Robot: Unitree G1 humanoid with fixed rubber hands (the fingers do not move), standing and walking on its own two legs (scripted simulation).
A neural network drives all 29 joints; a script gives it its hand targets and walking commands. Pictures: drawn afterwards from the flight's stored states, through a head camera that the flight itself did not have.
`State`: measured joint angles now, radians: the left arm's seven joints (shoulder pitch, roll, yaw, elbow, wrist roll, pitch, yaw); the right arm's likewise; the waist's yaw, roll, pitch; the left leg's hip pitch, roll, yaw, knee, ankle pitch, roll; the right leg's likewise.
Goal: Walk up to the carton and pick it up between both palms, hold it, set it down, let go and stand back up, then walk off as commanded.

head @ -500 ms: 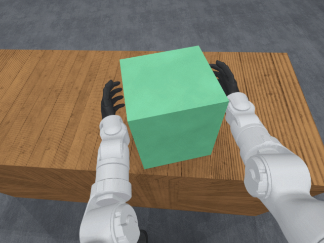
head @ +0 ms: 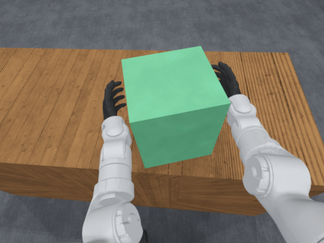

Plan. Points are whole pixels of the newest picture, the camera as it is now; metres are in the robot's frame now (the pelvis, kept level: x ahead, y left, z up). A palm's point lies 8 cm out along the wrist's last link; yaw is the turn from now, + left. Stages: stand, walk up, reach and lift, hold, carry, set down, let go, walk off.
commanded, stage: set down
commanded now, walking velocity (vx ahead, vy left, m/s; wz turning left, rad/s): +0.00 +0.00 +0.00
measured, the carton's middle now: (170, 111) +0.44 +0.06 +0.01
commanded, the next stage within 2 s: none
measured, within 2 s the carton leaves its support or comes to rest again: neither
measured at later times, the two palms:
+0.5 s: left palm (112, 116) +0.37 +0.20 +0.07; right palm (230, 95) +0.47 -0.09 +0.07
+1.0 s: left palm (112, 116) +0.37 +0.20 +0.07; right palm (230, 96) +0.46 -0.09 +0.07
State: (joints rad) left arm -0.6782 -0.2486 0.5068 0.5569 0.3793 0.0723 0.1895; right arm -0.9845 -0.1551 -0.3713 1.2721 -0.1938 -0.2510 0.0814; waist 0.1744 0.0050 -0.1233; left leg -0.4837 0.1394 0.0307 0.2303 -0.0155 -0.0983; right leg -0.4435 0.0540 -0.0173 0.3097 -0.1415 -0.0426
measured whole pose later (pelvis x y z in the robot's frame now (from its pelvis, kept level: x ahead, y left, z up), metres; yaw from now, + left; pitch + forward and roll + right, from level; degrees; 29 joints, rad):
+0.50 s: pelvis +0.00 +0.00 +0.00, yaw +0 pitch +15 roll +0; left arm -0.67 -0.27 0.53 0.54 0.42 0.03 0.18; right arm -0.96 -0.14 -0.46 1.25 -0.27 -0.28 0.11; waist 0.17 -0.01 -0.10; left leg -0.46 0.14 0.06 0.23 -0.02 -0.09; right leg -0.43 0.04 -0.02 0.32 -0.15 -0.04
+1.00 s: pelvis +0.00 +0.00 +0.00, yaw +0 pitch +14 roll +0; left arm -0.66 -0.27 0.52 0.53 0.43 0.02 0.19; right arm -0.94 -0.13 -0.46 1.21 -0.27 -0.28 0.12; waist 0.17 -0.03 -0.08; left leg -0.45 0.14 0.08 0.24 -0.02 -0.08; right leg -0.42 0.04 -0.02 0.33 -0.16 -0.04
